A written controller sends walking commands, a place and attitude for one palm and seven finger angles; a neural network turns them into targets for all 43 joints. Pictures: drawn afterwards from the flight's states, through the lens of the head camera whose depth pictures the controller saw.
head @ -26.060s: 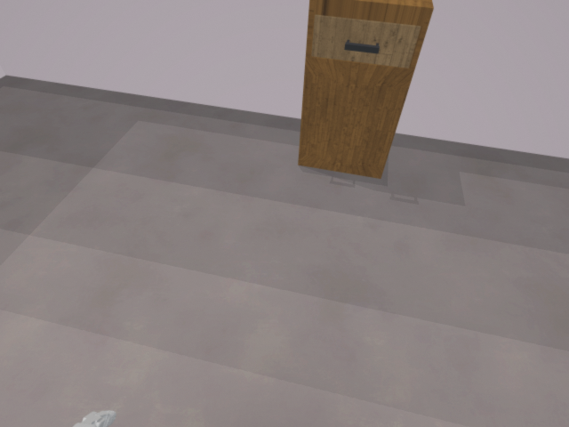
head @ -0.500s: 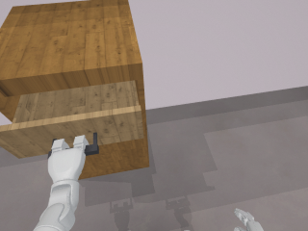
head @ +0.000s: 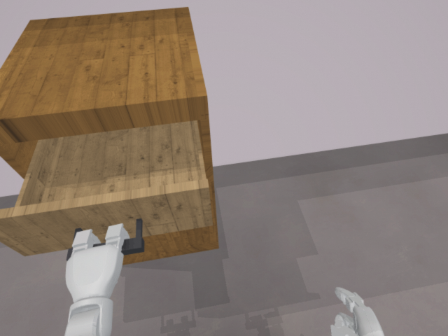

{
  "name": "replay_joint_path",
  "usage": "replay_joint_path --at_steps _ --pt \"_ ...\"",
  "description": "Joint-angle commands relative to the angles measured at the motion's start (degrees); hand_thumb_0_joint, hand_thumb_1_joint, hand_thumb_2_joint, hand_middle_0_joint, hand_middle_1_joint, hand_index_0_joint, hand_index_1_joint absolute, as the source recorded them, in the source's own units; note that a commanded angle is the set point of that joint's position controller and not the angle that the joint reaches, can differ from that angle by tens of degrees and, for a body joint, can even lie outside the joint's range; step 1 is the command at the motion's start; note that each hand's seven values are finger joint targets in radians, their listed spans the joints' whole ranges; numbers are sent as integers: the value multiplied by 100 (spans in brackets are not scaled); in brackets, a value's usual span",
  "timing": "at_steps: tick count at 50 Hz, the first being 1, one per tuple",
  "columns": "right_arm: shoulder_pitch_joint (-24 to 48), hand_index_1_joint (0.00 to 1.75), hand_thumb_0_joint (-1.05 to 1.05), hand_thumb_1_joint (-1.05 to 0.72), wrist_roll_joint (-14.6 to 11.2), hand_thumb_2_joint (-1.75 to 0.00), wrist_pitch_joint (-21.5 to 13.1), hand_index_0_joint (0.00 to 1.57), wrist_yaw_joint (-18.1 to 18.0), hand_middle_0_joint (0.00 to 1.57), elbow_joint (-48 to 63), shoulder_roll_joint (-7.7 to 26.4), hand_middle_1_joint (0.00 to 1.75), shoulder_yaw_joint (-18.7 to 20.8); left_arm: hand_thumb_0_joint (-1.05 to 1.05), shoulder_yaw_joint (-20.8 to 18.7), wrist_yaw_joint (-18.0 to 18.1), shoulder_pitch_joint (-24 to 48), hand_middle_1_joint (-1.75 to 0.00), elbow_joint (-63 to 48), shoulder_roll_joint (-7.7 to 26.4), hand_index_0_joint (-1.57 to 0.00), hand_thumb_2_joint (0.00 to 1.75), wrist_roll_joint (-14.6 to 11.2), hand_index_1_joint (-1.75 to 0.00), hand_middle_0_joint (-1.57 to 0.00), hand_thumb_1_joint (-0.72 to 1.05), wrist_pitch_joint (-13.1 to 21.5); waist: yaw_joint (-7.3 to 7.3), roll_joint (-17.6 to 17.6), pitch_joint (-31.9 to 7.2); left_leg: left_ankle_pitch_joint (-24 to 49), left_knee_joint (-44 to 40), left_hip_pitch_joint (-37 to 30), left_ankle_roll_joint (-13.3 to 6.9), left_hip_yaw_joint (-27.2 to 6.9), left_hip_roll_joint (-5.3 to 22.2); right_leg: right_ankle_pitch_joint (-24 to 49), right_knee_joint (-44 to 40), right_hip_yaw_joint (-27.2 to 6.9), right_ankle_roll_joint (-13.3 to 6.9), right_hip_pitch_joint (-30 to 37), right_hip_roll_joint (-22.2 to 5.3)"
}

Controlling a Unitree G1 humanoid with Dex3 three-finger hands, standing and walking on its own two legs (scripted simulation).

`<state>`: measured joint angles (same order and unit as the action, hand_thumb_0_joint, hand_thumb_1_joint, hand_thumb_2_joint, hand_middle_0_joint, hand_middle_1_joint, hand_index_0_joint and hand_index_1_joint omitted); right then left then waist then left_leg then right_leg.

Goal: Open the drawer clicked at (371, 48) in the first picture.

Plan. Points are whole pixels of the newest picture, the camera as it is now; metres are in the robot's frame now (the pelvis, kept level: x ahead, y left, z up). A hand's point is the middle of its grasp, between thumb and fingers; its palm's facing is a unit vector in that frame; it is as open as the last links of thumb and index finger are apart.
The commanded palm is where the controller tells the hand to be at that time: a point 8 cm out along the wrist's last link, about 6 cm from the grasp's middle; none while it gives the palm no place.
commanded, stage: pull the drawer open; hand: left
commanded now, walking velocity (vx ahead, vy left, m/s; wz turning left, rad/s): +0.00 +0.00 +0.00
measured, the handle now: (108, 239) +0.30 +0.25 -0.03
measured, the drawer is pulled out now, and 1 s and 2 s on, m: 0.18 0.30 0.30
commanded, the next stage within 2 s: open the thumb to release the handle in 1.34 s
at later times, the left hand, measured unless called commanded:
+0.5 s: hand (106, 312) +0.18 +0.22 -0.05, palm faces -0.04 -0.08 -1.00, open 6.1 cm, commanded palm +0.14 +0.22 +0.01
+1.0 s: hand out of the picture +0.13 +0.21 -0.05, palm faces -0.06 -0.11 -0.99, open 6.1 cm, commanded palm +0.09 +0.21 +0.01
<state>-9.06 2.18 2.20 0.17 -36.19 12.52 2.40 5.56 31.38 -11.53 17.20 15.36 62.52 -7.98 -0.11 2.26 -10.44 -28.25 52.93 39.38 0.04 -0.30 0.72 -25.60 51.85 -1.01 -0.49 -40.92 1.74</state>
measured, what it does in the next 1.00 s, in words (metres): stands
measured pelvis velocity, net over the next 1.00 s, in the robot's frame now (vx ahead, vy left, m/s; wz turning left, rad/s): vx -0.02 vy -0.02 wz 0.00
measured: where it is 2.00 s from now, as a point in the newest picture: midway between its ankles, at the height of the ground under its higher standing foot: outside the picture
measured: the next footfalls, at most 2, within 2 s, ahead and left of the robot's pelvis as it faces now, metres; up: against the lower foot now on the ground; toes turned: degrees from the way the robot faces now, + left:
none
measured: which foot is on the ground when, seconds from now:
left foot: down 0.00-1.00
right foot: down 0.00-1.00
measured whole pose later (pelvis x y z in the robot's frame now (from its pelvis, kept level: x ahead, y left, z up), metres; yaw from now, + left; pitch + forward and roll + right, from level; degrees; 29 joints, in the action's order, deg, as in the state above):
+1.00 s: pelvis -0.02 -0.02 -0.02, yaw +0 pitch +14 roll +1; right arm -7.2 3.8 2.2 1.6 -31.2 12.2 1.0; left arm 6.2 32.8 -34.9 -0.9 15.1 62.9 -3.3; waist 2.7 2.0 -10.6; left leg -30.2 59.1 42.7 1.3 -0.5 0.9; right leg -28.3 59.7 -0.8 -1.8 -45.2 2.0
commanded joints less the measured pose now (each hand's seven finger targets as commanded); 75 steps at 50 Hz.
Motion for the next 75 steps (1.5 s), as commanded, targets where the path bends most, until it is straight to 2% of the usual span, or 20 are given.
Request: replay_joint_path --at_steps 1,6,11,17,20,23,29,38,40,47,54,57,60,65,69,71,72,73,74,75 --pt "478 30 0 -90 -25 -90 -247 20 -15 20 826 684 30 215 0 -369 349 -278 -135 -1278 613 -40 90 -33 -135 -40 90 -36 223 -67 -1150 2490 -547 -922 -95 82 -174 2539 -470 323 -229 891 80" --pt "578 30 0 -90 -10 -90 -243 20 21 20 923 648 30 194 0 -328 383 -771 -135 -1654 573 -40 90 -41 -135 -40 90 -17 285 -78 -1290 2548 -484 -958 -91 73 -175 2611 -402 289 -232 939 70" --pt "693 30 0 -90 3 -90 -248 20 42 20 977 634 30 163 0 -241 417 -989 -135 -1810 484 -40 90 -6 -135 -40 90 1 280 -73 -1041 2305 -478 -846 -84 41 -171 2341 -372 307 -241 760 74" --pt "770 30 0 -90 34 -90 -240 20 32 20 1046 627 30 138 0 -402 473 -1349 -135 -2006 613 -40 90 1 -135 -40 90 54 338 -161 -1105 2235 -398 -768 -87 34 -198 2393 -311 256 -255 801 75" --pt "826 30 0 -90 47 -90 -251 20 45 20 1073 606 30 131 0 -265 489 -1418 -135 -2141 510 -40 90 34 -135 -40 90 86 339 -103 -1081 2112 -360 -769 -96 44 -201 2260 -294 231 -245 697 61" --pt "853 30 0 -90 48 -90 -252 20 58 20 1114 585 30 107 0 -370 505 -1800 -135 -2247 589 -40 90 8 -135 -40 90 112 427 -17 -1150 2216 -338 -783 -87 57 -209 2391 -235 203 -261 774 60" --pt "901 30 0 -90 66 -90 -243 20 93 20 1195 576 30 97 0 -253 487 -2015 -135 -2435 515 -40 90 29 -135 -40 90 187 387 -85 -885 1970 -284 -643 -100 38 -207 2134 -227 208 -262 566 63" --pt "889 30 0 -90 107 -90 -276 20 93 20 1311 555 30 70 0 -428 511 -2566 -135 -2675 660 -40 90 35 -135 -40 90 348 488 -122 -1010 1783 -159 -511 -108 47 -255 2029 -145 75 -272 534 50" --pt "881 30 0 -90 112 -90 -282 20 108 20 1346 549 30 69 0 -224 467 -2717 -135 -2705 488 -40 90 10 -135 -40 90 352 447 -217 -881 1674 -136 -446 -115 49 -261 1928 -169 104 -257 460 42" --pt "916 30 0 -90 119 -90 -281 20 97 20 1437 541 30 34 0 -558 451 -3188 -135 -2879 750 -40 90 -31 -135 -40 90 516 525 -191 -780 1543 -91 -232 -125 31 -276 1889 -134 12 -285 460 34" --pt "835 30 0 -90 155 -90 -317 20 162 20 1551 503 30 41 0 -400 392 -3610 -135 -3078 632 -40 90 -32 -135 -40 90 665 524 -252 -780 1434 53 -203 -131 26 -269 1629 -55 -6 -288 185 29" --pt "851 30 0 -90 145 -90 -321 20 191 20 1614 472 30 24 0 -495 343 -4153 -135 -3158 662 -40 90 -93 -135 -40 90 746 626 -189 -957 1653 73 -191 -129 34 -281 1944 2 -53 -311 386 31" --pt "830 30 0 -90 156 -90 -312 20 256 20 1667 479 30 38 0 -314 284 -4269 -135 -3352 553 -40 90 -88 -135 -40 90 783 593 -160 -822 1753 139 -205 -141 34 -274 2031 39 -59 -306 260 36" --pt "824 30 0 -90 171 -90 -298 20 271 20 1702 448 30 37 0 -490 253 -4551 -135 -3347 617 -40 90 -145 -135 -40 90 883 611 -374 -809 1750 192 -63 -151 26 -261 2179 77 -74 -300 307 38" --pt "799 30 0 -90 172 -90 -310 20 297 20 1719 427 30 34 0 -579 278 -4820 -135 -3383 621 -40 90 -124 -135 -40 90 976 657 -137 -872 2070 225 -142 -144 17 -234 2356 196 -8 -319 263 56" --pt "787 30 0 -90 188 -90 -311 20 310 20 1710 425 30 55 0 -652 291 -4886 -135 -3503 673 -40 90 -123 -135 -40 90 1040 681 -134 -1031 2229 284 -165 -142 17 -230 2513 258 -25 -319 287 57" --pt "716 30 0 -90 233 -90 -221 20 231 20 1480 622 30 67 0 -812 449 -2660 -135 -3308 1039 -40 90 90 -135 -40 90 942 116 -314 -724 1736 459 52 -116 -71 -207 2146 294 -56 -268 -440 19" --pt "726 30 0 -90 286 -90 -252 20 173 20 1514 575 30 134 0 -1037 587 -2673 -134 -3361 1015 -40 87 171 -134 -40 83 985 389 -110 -925 1546 436 28 -104 -35 -212 1827 351 9 -272 -386 41" --pt "688 30 0 -90 276 -90 -320 20 167 20 1517 538 30 87 0 -872 610 -3058 -134 -2953 820 -39 84 210 -134 -39 76 962 364 -32 -761 1512 417 6 -89 -56 -217 1568 377 154 -303 -541 57" --pt "710 30 0 -90 275 -90 -348 20 180 20 1525 562 30 100 0 -831 614 -3048 -133 -3026 800 -38 81 171 -133 -38 69 957 396 -27 -975 1596 458 -127 -82 -45 -199 1557 376 95 -321 -624 63"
